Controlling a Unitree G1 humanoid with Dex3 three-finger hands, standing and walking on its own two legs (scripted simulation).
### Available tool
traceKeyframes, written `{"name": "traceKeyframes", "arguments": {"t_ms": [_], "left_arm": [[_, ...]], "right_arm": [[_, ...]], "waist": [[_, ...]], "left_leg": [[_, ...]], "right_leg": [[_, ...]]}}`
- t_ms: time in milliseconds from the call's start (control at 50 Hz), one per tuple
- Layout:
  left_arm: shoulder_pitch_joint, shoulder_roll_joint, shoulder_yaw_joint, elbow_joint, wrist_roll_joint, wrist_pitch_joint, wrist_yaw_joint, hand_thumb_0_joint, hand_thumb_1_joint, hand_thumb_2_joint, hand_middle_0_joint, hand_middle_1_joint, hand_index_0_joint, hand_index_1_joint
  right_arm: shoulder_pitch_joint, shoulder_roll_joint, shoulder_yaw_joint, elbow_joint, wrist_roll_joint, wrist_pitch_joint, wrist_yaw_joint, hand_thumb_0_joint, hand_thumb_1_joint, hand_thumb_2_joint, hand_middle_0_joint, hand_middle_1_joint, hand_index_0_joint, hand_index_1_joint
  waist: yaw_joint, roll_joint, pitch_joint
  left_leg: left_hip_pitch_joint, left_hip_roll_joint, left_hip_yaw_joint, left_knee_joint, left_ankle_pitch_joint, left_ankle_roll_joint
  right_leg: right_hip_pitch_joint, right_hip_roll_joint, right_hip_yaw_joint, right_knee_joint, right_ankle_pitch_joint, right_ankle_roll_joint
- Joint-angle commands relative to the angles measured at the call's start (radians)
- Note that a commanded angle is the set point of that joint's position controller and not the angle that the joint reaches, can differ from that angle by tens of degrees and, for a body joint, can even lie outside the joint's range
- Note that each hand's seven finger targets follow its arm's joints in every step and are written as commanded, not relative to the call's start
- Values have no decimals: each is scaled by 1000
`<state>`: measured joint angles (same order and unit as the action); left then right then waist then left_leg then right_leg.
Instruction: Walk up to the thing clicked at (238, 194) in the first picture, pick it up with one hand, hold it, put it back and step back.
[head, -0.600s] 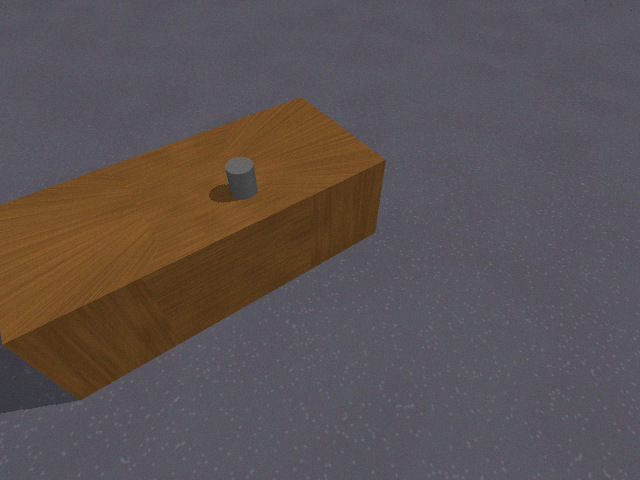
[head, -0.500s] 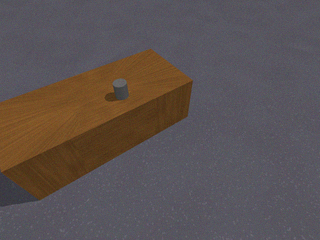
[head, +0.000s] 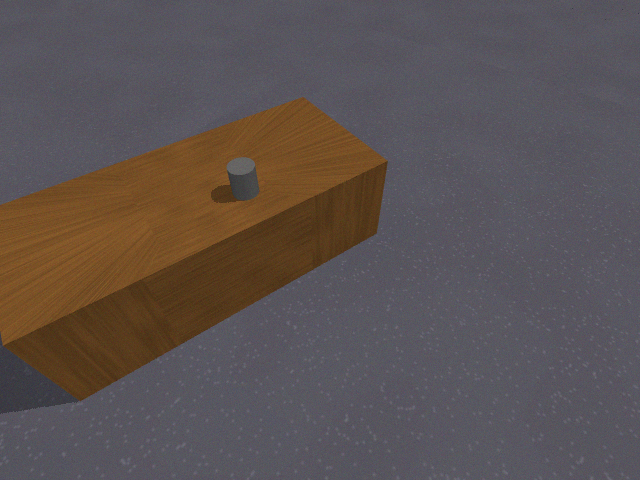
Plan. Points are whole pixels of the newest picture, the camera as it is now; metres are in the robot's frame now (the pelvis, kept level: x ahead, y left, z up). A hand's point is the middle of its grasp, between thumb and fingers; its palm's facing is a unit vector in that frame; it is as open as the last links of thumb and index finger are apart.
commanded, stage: stand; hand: right
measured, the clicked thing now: (243, 179) +1.03 +0.27 -0.34
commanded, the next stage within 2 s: walk up in 0.52 s
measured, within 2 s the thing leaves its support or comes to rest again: neither
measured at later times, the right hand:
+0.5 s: hand out of the picture +0.08 -0.25 -0.16, palm faces -0.02 +0.94 -0.34, open 7.4 cm
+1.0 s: hand (447, 435) +0.22 -0.16 -0.15, palm faces -0.22 +0.88 -0.42, open 7.4 cm
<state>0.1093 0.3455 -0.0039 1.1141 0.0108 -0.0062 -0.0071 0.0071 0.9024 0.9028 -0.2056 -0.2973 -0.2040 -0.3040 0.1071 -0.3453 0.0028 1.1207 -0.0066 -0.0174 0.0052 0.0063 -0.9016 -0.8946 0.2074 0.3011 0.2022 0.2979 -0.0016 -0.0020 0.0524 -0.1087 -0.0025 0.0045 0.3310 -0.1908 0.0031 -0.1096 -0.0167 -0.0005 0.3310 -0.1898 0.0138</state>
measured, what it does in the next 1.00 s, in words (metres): walks ahead, turning left: left foot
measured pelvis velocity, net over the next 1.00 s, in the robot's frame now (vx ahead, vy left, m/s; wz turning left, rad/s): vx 0.10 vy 0.10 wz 0.28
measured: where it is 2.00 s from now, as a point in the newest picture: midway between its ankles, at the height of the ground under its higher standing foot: (283, 389)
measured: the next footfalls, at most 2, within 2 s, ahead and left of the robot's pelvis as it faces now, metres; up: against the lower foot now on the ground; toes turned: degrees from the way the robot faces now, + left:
left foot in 0.86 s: +0.15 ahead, +0.24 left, +0.00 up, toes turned +18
right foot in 1.28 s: +0.40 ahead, +0.03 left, +0.00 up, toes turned +18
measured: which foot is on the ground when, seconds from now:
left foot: down 0.00-0.56, up 0.58-0.84, down 0.86-1.00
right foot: down 0.00-0.88, up 0.90-1.00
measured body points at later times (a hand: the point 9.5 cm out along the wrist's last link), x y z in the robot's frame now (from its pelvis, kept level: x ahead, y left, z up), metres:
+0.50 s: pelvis +0.00 +0.00 +0.00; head +0.01 +0.00 +0.45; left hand +0.08 +0.30 -0.13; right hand +0.08 -0.30 -0.13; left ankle -0.01 +0.12 -0.75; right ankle -0.01 -0.13 -0.75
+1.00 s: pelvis +0.10 +0.10 -0.03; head +0.11 +0.14 +0.42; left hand +0.10 +0.45 -0.16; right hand +0.23 -0.21 -0.12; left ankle +0.12 +0.23 -0.75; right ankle +0.08 -0.07 -0.68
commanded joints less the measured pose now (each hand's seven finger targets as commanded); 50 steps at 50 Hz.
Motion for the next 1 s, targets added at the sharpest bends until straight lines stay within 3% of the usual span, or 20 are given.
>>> {"name": "traceKeyframes", "arguments": {"t_ms": [0, 480, 500, 520, 540, 560, 580, 600, 620, 680, 760, 800, 820, 840, 860, 880, 900, 940, 960, 980], "left_arm": [[-40, 207, 36, -61, -3, -24, 17, 0, 900, 900, -200, -300, -200, -300], [-32, 208, 38, -61, -1, -22, 17, 0, 900, 900, -200, -300, -200, -300], [22, 340, 127, -118, 6, -40, 2, 0, 900, 900, -200, -300, -200, -300], [98, 342, 141, -107, 22, -43, 0, 0, 900, 900, -200, -300, -200, -300], [126, 372, 161, -104, 28, -46, 1, 0, 900, 900, -200, -300, -200, -300], [134, 392, 173, -133, 35, -51, 6, 0, 900, 900, -200, -300, -200, -300], [67, 376, 172, -180, 36, -58, 6, 0, 900, 900, -200, -300, -200, -300], [23, 351, 169, -209, 35, -62, 4, 0, 900, 900, -200, -300, -200, -300], [7, 326, 164, -225, 36, -68, 2, 0, 900, 900, -200, -300, -200, -300], [-21, 340, 169, -263, 42, -80, -11, 0, 900, 900, -200, -300, -200, -300], [-13, 338, 166, -292, 38, -73, -33, 0, 900, 900, -200, -300, -200, -300], [-29, 331, 162, -311, 41, -63, -36, 0, 900, 900, -200, -300, -200, -300], [10, 295, 151, -316, 43, -53, -38, 0, 900, 900, -200, -300, -200, -300], [64, 238, 131, -321, 40, -44, -41, 0, 900, 900, -200, -300, -200, -300], [77, 155, 103, -347, 36, -43, -47, 0, 900, 900, -200, -300, -200, -300], [37, 256, 121, -374, 19, -46, -44, 0, 900, 900, -200, -300, -200, -300], [-12, 316, 124, -368, 26, -46, -41, 0, 900, 900, -200, -300, -200, -300], [72, 310, 124, -312, 0, -44, -39, 0, 900, 900, -200, -300, -200, -300], [131, 305, 129, -286, -6, -40, -44, 0, 900, 900, -200, -300, -200, -300], [168, 297, 132, -275, -7, -35, -45, 0, 900, 900, -200, -300, -200, -300]], "right_arm": [[-33, -208, -39, -56, -2, -16, -16, 0, -900, -900, 200, 300, 200, 300], [-34, -212, -40, -59, -2, -18, -18, 0, -900, -900, 200, 300, 200, 300], [6, -302, -108, -145, -10, -4, 16, 0, -900, -900, 200, 300, 200, 300], [-51, -281, -106, -179, -16, 4, 33, 0, -900, -900, 200, 300, 200, 300], [-109, -247, -99, -214, -23, 13, 42, 0, -900, -900, 200, 300, 200, 300], [-149, -234, -100, -253, -37, 17, 49, 0, -900, -900, 200, 300, 200, 300], [-118, -246, -115, -267, -44, 18, 55, 0, -900, -900, 200, 300, 200, 300], [-64, -266, -127, -262, -41, 17, 65, 0, -900, -900, 200, 300, 200, 300], [-16, -275, -136, -254, -34, 16, 76, 0, -900, -900, 200, 300, 200, 300], [44, -250, -142, -264, -27, 11, 99, 0, -900, -900, 200, 300, 200, 300], [116, -216, -149, -270, -20, -1, 103, 0, -900, -900, 200, 300, 200, 300], [237, -240, -170, -233, -21, -6, 86, 0, -900, -900, 200, 300, 200, 300], [319, -278, -186, -207, -20, -11, 73, 0, -900, -900, 200, 300, 200, 300], [419, -339, -206, -193, -24, -17, 56, 0, -900, -900, 200, 300, 200, 300], [463, -437, -217, -213, -31, -24, 38, 0, -900, -900, 200, 300, 200, 300], [388, -473, -209, -259, -8, -33, 43, 0, -900, -900, 200, 300, 200, 300], [316, -488, -214, -277, 9, -34, 40, 0, -900, -900, 200, 300, 200, 300], [212, -408, -174, -320, -3, -51, 25, 0, -900, -900, 200, 300, 200, 300], [197, -366, -159, -329, -3, -61, 21, 0, -900, -900, 200, 300, 200, 300], [224, -356, -152, -326, 3, -68, 20, 0, -900, -900, 200, 300, 200, 300]], "waist": [[3, -2, -64], [4, 3, -72], [41, 6, -102], [86, -15, -39], [118, -175, 8], [134, -208, 16], [101, -150, 57], [71, -99, 59], [45, -66, 42], [24, -121, 41], [5, -149, 10], [-64, -85, -46], [-93, 43, -96], [-141, 203, -119], [-148, 439, -66], [-124, 291, -85], [-99, 195, -1], [-17, 96, 37], [7, 103, 16], [17, 125, -3]], "left_leg": [[8, 129, -101, -54, 147, 17], [25, 133, -97, -56, 179, 19], [-186, 73, -182, 47, -231, 89], [-413, 46, -147, 87, -375, 69], [-566, 8, -46, 298, -292, 51], [-603, 31, -32, 531, -266, 36], [-601, 97, -66, 612, -249, 13], [-576, 137, -99, 622, -235, 9], [-543, 151, -104, 604, -216, 7], [-466, 168, -67, 492, -193, -13], [-209, 93, 80, 304, -15, -21], [-11, 38, 157, 294, 44, -13], [115, -13, 159, 292, -49, 7], [241, 15, 34, 226, -190, 64], [213, 242, -433, 22, -468, 145], [111, 384, -851, -192, -606, 265], [12, 439, -905, -222, -638, 303], [-67, 320, -556, -98, -424, 239], [-84, 256, -424, -61, -302, 201], [-113, 233, -362, -43, -228, 193]], "right_leg": [[7, -111, 83, -42, 120, -37], [20, -114, 82, -38, 161, -39], [154, -63, 21, 53, -301, -60], [255, -112, 83, 14, -441, -95], [284, -262, 242, -117, -528, -150], [197, -442, 381, -234, -544, -245], [103, -504, 393, -239, -505, -282], [76, -490, 356, -228, -446, -284], [77, -434, 275, -216, -415, -259], [69, -354, 83, -167, -288, -224], [-73, -234, -131, -8, -178, -151], [-189, -228, -162, 160, -206, -131], [-254, -180, -192, 369, -163, -122], [-394, -126, -209, 661, -186, -97], [-611, -18, -170, 920, -474, -55], [-595, 0, -3, 932, -454, -66], [-600, -66, 63, 927, -394, -64], [-541, -140, 85, 879, -248, -66], [-484, -141, 70, 804, -200, -64], [-429, -134, 45, 747, -176, -59]]}}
